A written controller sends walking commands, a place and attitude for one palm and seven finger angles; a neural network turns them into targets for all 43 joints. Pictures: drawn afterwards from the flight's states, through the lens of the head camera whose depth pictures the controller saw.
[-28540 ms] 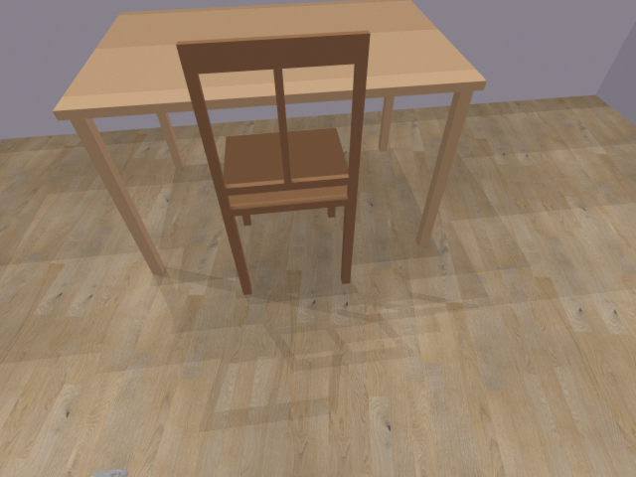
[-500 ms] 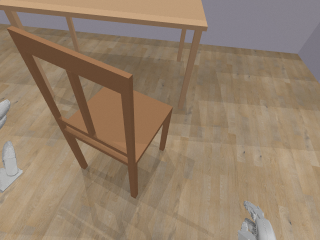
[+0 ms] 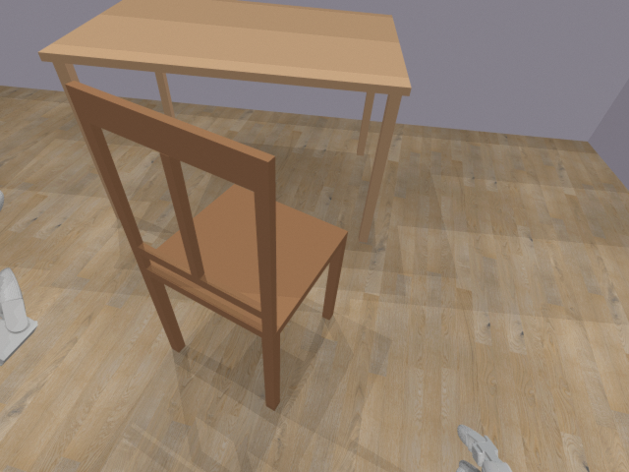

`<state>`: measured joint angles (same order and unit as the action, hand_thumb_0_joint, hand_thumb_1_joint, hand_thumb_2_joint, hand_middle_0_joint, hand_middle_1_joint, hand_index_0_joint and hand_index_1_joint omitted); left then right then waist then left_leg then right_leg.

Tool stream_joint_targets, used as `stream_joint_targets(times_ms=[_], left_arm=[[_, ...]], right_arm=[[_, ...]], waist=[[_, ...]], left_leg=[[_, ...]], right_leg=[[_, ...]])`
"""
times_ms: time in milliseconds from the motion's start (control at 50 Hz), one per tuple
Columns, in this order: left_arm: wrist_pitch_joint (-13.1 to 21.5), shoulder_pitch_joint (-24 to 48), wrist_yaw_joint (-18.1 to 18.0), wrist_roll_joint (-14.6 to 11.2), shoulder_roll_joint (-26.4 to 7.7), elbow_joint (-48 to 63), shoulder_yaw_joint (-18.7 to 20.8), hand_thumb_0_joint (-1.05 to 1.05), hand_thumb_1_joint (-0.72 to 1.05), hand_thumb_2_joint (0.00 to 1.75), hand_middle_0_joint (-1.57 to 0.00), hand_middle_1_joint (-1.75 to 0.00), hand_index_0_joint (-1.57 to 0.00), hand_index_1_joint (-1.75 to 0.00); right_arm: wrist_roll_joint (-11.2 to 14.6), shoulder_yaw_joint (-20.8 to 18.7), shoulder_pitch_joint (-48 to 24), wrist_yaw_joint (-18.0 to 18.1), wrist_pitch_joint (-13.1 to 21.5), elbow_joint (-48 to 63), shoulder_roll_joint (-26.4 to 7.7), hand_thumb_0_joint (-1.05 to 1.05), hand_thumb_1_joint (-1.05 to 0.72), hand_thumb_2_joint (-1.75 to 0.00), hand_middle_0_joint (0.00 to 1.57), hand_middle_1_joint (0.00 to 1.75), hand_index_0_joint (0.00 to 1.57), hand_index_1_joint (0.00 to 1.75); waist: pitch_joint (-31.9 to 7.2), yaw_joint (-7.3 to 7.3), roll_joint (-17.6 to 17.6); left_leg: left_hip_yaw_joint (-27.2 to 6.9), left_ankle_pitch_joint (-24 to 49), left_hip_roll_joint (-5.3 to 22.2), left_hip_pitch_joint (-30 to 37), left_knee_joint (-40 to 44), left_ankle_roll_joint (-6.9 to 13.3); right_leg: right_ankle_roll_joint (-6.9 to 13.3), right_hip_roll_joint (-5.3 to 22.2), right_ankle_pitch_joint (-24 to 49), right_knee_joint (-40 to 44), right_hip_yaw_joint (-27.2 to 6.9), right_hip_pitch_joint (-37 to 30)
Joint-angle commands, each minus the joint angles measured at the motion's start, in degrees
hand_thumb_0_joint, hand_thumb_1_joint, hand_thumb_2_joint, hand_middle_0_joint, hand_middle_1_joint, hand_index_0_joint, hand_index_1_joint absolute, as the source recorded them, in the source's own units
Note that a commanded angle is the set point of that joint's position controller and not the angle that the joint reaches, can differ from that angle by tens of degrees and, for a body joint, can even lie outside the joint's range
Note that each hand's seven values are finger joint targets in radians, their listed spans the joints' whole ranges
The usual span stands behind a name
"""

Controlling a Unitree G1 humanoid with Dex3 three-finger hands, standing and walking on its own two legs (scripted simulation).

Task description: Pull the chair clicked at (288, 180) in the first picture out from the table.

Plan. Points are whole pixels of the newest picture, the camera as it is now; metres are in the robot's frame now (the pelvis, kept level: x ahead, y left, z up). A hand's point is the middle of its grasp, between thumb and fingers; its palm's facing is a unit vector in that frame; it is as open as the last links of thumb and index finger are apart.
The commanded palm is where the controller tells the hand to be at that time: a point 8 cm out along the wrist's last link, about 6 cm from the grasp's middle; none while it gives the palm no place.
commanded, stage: stop stepping back and stand still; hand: left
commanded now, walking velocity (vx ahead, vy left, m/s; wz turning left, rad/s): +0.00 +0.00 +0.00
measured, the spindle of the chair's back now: (185, 222) +0.58 +0.28 -0.06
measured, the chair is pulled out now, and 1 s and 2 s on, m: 0.56 0.56 0.56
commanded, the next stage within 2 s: let the arm hang, fingers relaxed in 0.50 s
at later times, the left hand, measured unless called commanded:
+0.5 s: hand (54, 296) +0.24 +0.27 +0.17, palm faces +0.37 -0.79 -0.48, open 7.4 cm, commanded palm +0.17 +0.30 +0.18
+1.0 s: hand out of the picture +0.00 +0.19 -0.17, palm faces +0.05 -0.98 -0.20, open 6.9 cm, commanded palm none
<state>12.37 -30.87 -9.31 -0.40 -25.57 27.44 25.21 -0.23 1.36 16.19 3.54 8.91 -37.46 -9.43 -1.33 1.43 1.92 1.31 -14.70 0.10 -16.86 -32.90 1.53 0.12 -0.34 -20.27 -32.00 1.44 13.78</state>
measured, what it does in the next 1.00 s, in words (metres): stands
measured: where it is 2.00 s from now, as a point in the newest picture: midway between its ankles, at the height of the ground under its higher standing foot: outside the picture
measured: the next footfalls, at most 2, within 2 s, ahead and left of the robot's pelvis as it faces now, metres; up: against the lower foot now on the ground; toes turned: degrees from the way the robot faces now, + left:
none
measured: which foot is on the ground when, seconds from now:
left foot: down 0.00-1.00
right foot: down 0.00-1.00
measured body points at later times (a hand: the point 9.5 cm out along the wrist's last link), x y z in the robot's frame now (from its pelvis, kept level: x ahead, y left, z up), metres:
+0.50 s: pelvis +0.03 +0.01 +0.01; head +0.05 +0.02 +0.46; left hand +0.21 +0.31 +0.19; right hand +0.20 -0.23 -0.06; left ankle +0.03 +0.10 -0.73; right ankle +0.01 -0.12 -0.73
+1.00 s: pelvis +0.01 +0.00 +0.01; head +0.03 +0.02 +0.46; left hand +0.00 +0.24 -0.15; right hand +0.02 -0.23 -0.14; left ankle +0.03 +0.10 -0.73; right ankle +0.01 -0.12 -0.73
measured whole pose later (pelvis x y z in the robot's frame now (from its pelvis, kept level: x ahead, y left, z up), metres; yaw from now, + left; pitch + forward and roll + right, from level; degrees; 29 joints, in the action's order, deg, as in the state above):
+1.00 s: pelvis +0.01 +0.00 +0.01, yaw +2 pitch -1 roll -1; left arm -2.1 -18.3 -1.3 0.7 -11.6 -57.0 0.8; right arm -1.3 0.8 17.6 0.4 -1.3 -58.3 -9.8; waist 4.2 -0.3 1.5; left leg 0.1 -12.2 -1.1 -13.5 -26.8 1.8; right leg -0.1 0.7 -13.9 -25.0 2.8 9.9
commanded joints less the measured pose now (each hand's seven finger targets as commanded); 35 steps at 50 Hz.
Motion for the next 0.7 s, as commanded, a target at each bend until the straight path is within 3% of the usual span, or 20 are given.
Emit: stream_joint_targets(times_ms=[0,20,40,80,100,160,280,340,560,580,600,620,660,680], left_arm=[[3.93,5.12,-0.48,-1.05,-8.36,7.03,5.75,0.0,0.9,0.9,-0.2,-0.3,-0.2,-0.3],[3.45,3.89,-0.21,-1.28,-6.61,5.5,4.16,0.0,0.9,0.9,-0.2,-0.3,-0.2,-0.3],[2.97,3.22,-0.08,-1.62,-6.37,6.31,3.53,0.0,0.9,0.9,-0.2,-0.3,-0.2,-0.3],[3.21,3.9,-0.36,-1.59,-7.54,9.34,4.13,0.0,0.9,0.9,-0.2,-0.3,-0.2,-0.3],[3.41,3.62,-0.47,-1.47,-7.72,10.03,4.53,0.0,0.9,0.9,-0.2,-0.3,-0.2,-0.3],[3.84,3.67,-0.83,-1.14,-8.91,13.16,5.56,0.0,0.9,0.9,-0.2,-0.3,-0.2,-0.3],[4.16,-1.35,-0.96,-1.84,-9.03,14.73,6.81,0.0,0.9,0.9,-0.2,-0.3,-0.2,-0.3],[3.81,-3.91,-0.8,-2.3,-8.53,11.8,6.99,0.0,0.9,0.9,-0.2,-0.3,-0.2,-0.3],[2.78,0.52,-0.73,-2.32,-7.66,11.01,4.68,0.0,0.9,0.9,-0.2,-0.3,-0.2,-0.3],[-6.54,4.07,7.43,3.18,4.19,-33.69,-18.86,0.0,0.9,0.9,-0.2,-0.3,-0.2,-0.3],[-11.24,2.82,8.63,2.72,7.48,-36.05,-18.39,0.0,0.9,0.9,-0.2,-0.3,-0.2,-0.3],[-12.09,4.31,8.82,2.41,8.84,-38.32,-19.66,0.0,0.9,0.9,-0.2,-0.3,-0.2,-0.3],[-12.18,8.75,8.84,2.57,7.5,-44.09,-20.34,0.0,0.9,0.9,-0.2,-0.3,-0.2,-0.3],[-12.27,10.85,8.74,2.53,6.74,-47.4,-20.59,0.0,0.9,0.9,-0.2,-0.3,-0.2,-0.3]], right_arm=[[0.2,-3.29,-6.98,0.38,3.36,7.28,-8.6,0.0,-0.9,-0.9,0.2,0.3,0.2,0.3],[0.66,-3.97,-5.95,0.12,3.17,6.72,-8.76,0.0,-0.9,-0.9,0.2,0.3,0.2,0.3],[0.91,-4.34,-6.58,0.01,2.96,7.33,-9.1,0.0,-0.9,-0.9,0.2,0.3,0.2,0.3],[0.69,-3.73,-7.52,0.06,2.86,7.69,-8.66,0.0,-0.9,-0.9,0.2,0.3,0.2,0.3],[0.63,-3.69,-8.07,0.21,2.89,7.84,-8.71,0.0,-0.9,-0.9,0.2,0.3,0.2,0.3],[0.7,-3.29,-9.14,0.67,2.93,8.54,-8.46,0.0,-0.9,-0.9,0.2,0.3,0.2,0.3],[1.03,-3.68,-8.39,0.71,2.48,9.33,-8.31,0.0,-0.9,-0.9,0.2,0.3,0.2,0.3],[1.22,-3.75,-8.13,0.71,1.93,9.39,-8.12,0.0,-0.9,-0.9,0.2,0.3,0.2,0.3],[1.15,-3.51,-9.07,1.21,0.7,10.15,-8.47,0.0,-0.9,-0.9,0.2,0.3,0.2,0.3],[0.88,-6.16,-9.56,-3.95,2.5,-2.54,-16.3,0.0,-0.9,-0.9,0.2,0.3,0.2,0.3],[0.59,-5.77,-4.38,-4.0,-1.15,-3.45,-11.09,0.0,-0.9,-0.9,0.2,0.3,0.2,0.3],[0.0,-4.91,-3.78,-3.78,-2.5,-3.33,-9.88,0.0,-0.9,-0.9,0.2,0.3,0.2,0.3],[-0.87,-3.95,-3.39,-3.6,-4.44,-2.99,-9.69,0.0,-0.9,-0.9,0.2,0.3,0.2,0.3],[-1.13,-3.86,-3.61,-3.6,-5.29,-3.29,-10.29,0.0,-0.9,-0.9,0.2,0.3,0.2,0.3]], waist=[[1.89,0.35,-2.08],[1.21,0.23,2.01],[1.44,0.17,3.43],[0.16,0.14,1.08],[-0.78,-0.19,-2.19],[-3.06,-0.92,-7.93],[-6.11,-0.94,-8.39],[-5.52,-0.85,-7.52],[-3.51,-0.64,-4.6],[1.21,1.27,-3.08],[-4.36,0.35,-1.59],[-5.38,-0.22,-0.55],[-3.99,-0.58,6.77],[-2.79,-0.68,8.84]], left_leg=[[-4.05,-10.89,3.39,-6.0,6.22,0.72],[-3.03,-9.74,2.29,-2.4,3.34,0.31],[-2.53,-6.37,2.23,0.24,1.98,0.19],[-2.83,-0.39,3.32,2.67,6.17,0.4],[-3.82,2.78,4.5,3.67,8.68,0.59],[-7.56,10.56,7.54,4.63,12.37,1.31],[-5.43,18.9,7.08,6.87,10.76,0.27],[-4.67,19.86,6.89,7.01,10.45,-0.11],[-4.35,11.96,5.97,5.49,11.81,-0.07],[-4.72,21.49,5.4,0.68,2.05,0.33],[-3.78,19.97,5.41,3.36,2.87,-0.43],[-5.55,13.71,5.91,2.22,3.29,0.28],[-7.09,12.58,4.89,0.56,3.03,1.12],[-7.34,12.57,4.39,0.29,3.21,1.16]], right_leg=[[3.08,6.47,2.69,13.9,-9.65,-2.46],[3.7,7.67,-2.69,15.42,-12.5,1.51],[4.55,8.82,-2.27,16.36,-13.55,3.63],[3.6,7.97,6.1,13.46,-10.36,0.98],[2.48,6.33,10.01,11.1,-8.47,-0.78],[0.32,3.29,15.54,6.96,-4.02,-4.85],[0.38,3.56,22.88,6.86,-3.09,-8.43],[0.37,3.85,24.21,7.89,-2.99,-8.06],[0.2,4.34,21.61,10.63,-4.36,-7.45],[0.85,7.42,30.55,1.9,-0.76,0.31],[0.86,7.48,26.37,3.89,-3.08,-0.36],[1.1,7.38,19.02,4.26,-3.13,0.4],[1.82,7.42,18.47,4.78,-3.74,-0.53],[2.44,7.7,18.52,5.03,-4.5,-0.76]])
